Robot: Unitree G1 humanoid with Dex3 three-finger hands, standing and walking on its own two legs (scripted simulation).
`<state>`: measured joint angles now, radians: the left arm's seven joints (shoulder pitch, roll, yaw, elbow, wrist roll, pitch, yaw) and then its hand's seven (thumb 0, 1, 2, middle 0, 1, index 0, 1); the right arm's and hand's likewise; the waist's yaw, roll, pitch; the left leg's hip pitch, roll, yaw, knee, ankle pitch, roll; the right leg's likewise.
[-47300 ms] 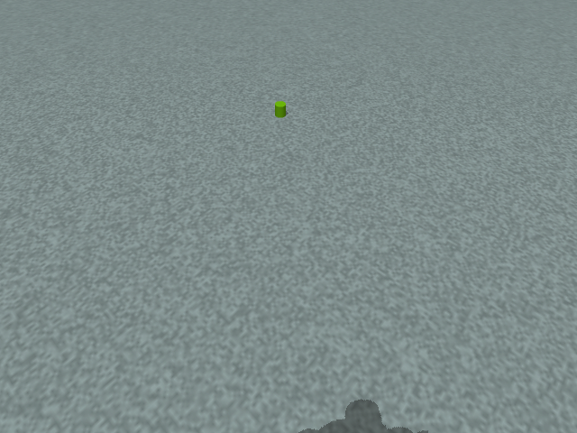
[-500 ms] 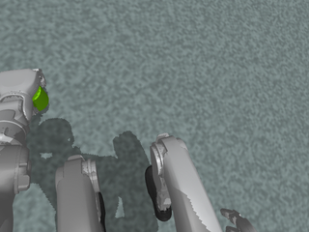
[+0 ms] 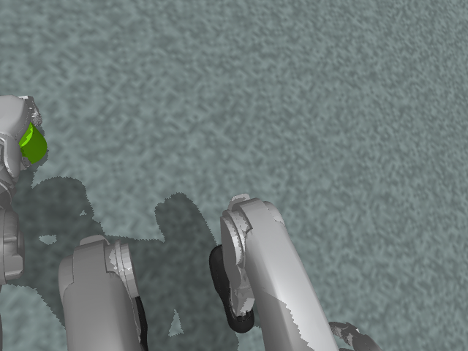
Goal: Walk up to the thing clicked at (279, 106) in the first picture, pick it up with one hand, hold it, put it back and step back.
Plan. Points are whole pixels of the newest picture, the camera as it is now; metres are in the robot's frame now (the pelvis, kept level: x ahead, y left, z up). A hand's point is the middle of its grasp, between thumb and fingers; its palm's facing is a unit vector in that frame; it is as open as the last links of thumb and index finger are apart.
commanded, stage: lower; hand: left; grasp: from above
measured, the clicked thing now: (16, 139) +0.51 +0.24 -0.20
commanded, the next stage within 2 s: rest in 0.42 s
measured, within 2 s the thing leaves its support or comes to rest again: rests again in 1.34 s
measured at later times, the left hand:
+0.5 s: hand (25, 149) +0.50 +0.24 -0.22, palm faces -0.47 -0.06 -0.88, open 9.4 cm
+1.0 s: hand (38, 150) +0.51 +0.23 -0.26, palm faces -0.47 -0.08 -0.88, open 9.4 cm
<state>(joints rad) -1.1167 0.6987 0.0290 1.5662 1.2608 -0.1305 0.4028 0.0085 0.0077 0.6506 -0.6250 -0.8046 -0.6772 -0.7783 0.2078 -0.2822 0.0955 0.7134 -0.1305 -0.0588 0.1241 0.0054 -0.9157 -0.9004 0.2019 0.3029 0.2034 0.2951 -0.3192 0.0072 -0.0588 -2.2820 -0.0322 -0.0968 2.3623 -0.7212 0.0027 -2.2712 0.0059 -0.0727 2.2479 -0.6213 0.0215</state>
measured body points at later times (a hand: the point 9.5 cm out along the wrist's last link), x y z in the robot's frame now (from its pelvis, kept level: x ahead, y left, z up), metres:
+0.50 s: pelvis +0.00 +0.00 -0.02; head +0.26 +0.08 +0.33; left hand +0.52 +0.24 -0.17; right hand +0.01 -0.26 -0.10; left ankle +0.07 +0.12 -0.31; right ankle +0.11 -0.12 -0.31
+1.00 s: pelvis +0.00 +0.00 -0.03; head +0.29 +0.08 +0.30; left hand +0.53 +0.23 -0.21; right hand +0.00 -0.26 -0.10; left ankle +0.07 +0.12 -0.31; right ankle +0.11 -0.12 -0.31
